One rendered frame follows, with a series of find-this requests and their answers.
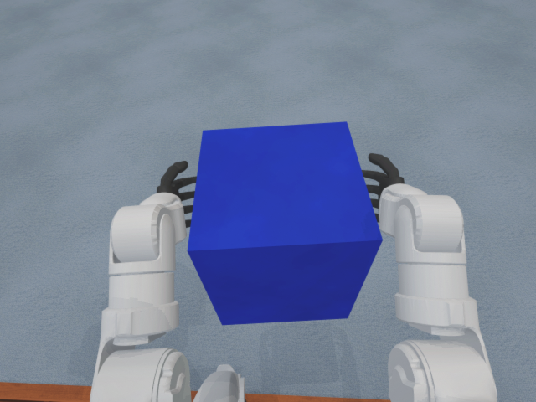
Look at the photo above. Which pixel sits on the robot left hand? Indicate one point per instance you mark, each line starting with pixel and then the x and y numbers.
pixel 169 186

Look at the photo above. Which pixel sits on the carton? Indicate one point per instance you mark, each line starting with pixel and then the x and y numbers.
pixel 282 228

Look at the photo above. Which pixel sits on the right robot upper arm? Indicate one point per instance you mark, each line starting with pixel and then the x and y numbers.
pixel 438 371

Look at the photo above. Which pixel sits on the robot right hand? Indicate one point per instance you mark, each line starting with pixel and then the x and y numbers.
pixel 384 180

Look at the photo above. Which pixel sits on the left robot thigh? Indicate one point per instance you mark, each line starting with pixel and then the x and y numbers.
pixel 222 386

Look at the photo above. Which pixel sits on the left robot upper arm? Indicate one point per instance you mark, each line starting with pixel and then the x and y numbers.
pixel 143 375

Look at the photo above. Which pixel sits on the robot right forearm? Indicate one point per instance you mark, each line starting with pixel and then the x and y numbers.
pixel 433 292

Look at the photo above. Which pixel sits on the left robot shin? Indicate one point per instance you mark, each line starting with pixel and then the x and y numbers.
pixel 224 367

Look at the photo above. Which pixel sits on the robot left forearm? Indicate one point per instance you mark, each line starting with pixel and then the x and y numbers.
pixel 141 300

